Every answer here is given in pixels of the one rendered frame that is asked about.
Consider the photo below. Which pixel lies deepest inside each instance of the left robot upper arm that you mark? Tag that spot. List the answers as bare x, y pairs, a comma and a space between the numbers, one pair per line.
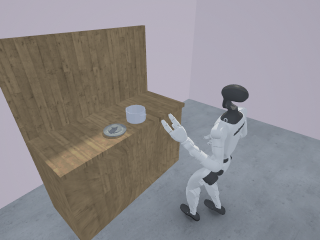
218, 136

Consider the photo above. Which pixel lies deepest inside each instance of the lid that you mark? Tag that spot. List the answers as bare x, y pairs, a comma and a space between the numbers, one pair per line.
108, 131

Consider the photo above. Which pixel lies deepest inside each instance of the robot left hand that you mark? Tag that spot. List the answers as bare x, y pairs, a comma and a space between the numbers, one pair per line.
179, 134

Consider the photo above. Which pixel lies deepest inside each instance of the robot left foot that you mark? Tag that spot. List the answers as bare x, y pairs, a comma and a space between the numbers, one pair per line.
186, 210

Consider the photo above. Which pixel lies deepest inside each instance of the robot right hand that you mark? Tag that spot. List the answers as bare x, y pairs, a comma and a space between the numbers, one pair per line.
208, 137

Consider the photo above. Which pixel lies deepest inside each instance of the robot left shin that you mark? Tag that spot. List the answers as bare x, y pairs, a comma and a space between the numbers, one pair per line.
192, 200

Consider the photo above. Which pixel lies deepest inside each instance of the pot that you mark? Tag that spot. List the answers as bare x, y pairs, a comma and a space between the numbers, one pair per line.
135, 114

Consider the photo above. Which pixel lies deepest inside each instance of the knob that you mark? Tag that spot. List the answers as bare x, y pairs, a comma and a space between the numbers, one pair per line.
114, 126

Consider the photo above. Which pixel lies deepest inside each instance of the right robot upper arm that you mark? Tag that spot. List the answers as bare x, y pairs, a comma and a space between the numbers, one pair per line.
244, 129

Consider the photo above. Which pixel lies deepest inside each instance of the left robot forearm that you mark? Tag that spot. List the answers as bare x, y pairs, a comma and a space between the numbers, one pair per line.
204, 159

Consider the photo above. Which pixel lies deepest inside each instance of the table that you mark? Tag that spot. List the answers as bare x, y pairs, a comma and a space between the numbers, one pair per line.
63, 89

